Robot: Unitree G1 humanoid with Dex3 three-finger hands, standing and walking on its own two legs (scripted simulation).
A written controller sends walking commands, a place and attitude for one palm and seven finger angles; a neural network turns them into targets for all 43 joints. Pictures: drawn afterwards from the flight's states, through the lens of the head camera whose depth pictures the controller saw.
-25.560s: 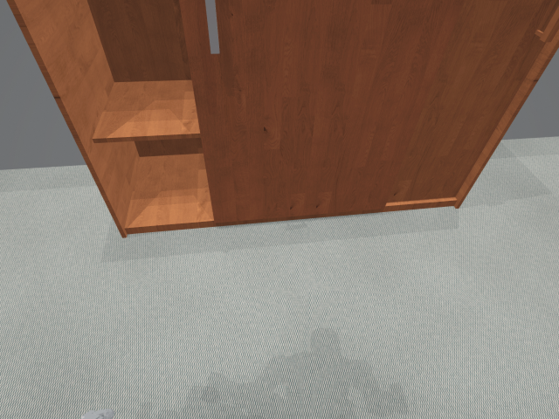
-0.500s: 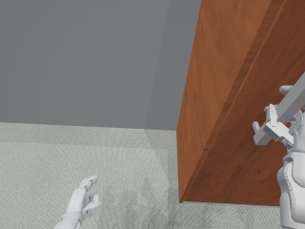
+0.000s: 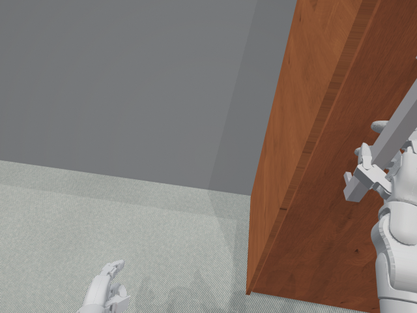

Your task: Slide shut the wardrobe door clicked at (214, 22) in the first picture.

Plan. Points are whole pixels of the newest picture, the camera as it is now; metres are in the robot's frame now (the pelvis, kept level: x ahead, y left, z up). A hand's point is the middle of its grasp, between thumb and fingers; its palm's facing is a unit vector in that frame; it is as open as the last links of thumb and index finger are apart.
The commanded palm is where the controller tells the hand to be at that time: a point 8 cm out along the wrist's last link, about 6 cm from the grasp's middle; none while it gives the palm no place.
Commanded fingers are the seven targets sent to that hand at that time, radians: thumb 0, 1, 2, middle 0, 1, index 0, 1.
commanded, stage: stop walking and hold the door there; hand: right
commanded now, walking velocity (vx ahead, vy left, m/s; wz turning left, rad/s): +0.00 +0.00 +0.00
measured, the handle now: (382, 137) +0.37 -0.26 +0.21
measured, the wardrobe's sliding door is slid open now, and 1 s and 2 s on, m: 0.00 0.00 0.00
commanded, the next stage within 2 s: loosen the grip on the handle in 0.50 s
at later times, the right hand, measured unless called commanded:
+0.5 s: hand (363, 166) +0.32 -0.22 +0.18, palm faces +0.37 +0.92 -0.13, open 6.5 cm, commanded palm +0.29 -0.25 +0.17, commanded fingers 0.00 -0.90 -0.90 0.45 1.40 0.45 1.40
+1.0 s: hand (363, 164) +0.33 -0.23 +0.18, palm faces +0.42 +0.90 -0.12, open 12.6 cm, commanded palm +0.29 -0.27 +0.18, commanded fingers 0.00 0.55 -0.20 0.30 1.22 0.30 1.22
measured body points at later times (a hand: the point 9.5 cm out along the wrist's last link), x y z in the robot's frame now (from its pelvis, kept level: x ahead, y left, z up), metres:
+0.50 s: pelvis -0.04 -0.01 +0.00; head -0.06 +0.01 +0.45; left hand +0.10 +0.25 -0.10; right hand +0.30 -0.27 +0.19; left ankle -0.01 +0.17 -0.74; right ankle -0.05 -0.12 -0.74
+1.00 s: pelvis -0.06 +0.03 +0.00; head -0.05 +0.03 +0.45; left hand +0.09 +0.28 -0.10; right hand +0.30 -0.27 +0.19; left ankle -0.01 +0.17 -0.74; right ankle -0.05 -0.12 -0.74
